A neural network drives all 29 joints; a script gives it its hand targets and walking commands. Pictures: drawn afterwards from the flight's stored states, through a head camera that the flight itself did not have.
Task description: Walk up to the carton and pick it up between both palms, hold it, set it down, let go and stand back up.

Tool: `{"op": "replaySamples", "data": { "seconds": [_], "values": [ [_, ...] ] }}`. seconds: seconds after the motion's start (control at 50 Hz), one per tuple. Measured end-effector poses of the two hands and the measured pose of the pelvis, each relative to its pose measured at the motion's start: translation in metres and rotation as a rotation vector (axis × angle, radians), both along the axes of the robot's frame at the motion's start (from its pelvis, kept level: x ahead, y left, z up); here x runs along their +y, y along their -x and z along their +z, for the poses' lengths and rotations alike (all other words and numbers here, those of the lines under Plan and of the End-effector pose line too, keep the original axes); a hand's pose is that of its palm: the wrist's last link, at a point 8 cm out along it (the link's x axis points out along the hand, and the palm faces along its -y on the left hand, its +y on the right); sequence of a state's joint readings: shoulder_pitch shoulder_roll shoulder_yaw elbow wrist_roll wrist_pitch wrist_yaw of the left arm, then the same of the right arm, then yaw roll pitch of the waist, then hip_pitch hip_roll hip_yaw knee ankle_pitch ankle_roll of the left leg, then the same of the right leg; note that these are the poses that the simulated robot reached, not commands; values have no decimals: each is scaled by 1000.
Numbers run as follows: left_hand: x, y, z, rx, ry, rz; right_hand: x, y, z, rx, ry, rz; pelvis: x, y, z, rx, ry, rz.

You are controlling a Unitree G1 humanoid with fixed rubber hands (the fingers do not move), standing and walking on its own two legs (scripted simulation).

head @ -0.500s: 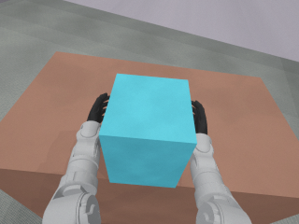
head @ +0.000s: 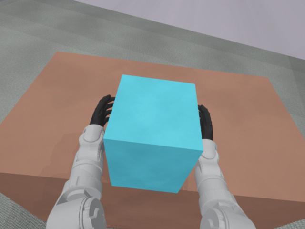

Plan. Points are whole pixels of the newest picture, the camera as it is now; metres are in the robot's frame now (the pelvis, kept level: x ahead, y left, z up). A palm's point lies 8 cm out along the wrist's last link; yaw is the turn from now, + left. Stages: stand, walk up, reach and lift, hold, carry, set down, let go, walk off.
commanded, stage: set down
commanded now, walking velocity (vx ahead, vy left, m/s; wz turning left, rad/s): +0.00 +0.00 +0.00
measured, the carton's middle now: (151, 136) +0.37 +0.01 +0.04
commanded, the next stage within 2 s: none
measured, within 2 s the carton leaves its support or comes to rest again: neither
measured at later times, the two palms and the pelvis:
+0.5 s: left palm (99, 123) +0.38 +0.16 +0.06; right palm (204, 134) +0.37 -0.13 +0.07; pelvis +0.00 +0.00 +0.00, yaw -1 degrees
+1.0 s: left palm (86, 125) +0.39 +0.20 +0.03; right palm (203, 131) +0.39 -0.14 +0.05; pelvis +0.00 +0.01 -0.01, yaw -1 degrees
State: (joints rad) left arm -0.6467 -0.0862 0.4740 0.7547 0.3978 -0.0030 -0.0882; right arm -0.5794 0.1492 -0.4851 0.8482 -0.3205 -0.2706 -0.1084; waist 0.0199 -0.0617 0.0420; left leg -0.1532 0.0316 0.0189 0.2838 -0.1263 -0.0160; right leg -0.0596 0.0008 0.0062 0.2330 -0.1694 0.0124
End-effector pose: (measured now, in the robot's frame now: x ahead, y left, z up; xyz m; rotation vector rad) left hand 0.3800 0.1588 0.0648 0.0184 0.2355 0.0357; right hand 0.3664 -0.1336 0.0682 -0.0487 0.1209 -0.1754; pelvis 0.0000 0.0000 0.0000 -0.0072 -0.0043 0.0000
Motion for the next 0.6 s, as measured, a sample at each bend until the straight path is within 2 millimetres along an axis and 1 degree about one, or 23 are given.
{"op": "replaySamples", "data": {
  "seconds": [0.6],
  "values": [
    [1,-2,-4,-23,14,0,-1,-1,0,-11,29,9,2,0,0,5,-3,-14]
  ]
}}
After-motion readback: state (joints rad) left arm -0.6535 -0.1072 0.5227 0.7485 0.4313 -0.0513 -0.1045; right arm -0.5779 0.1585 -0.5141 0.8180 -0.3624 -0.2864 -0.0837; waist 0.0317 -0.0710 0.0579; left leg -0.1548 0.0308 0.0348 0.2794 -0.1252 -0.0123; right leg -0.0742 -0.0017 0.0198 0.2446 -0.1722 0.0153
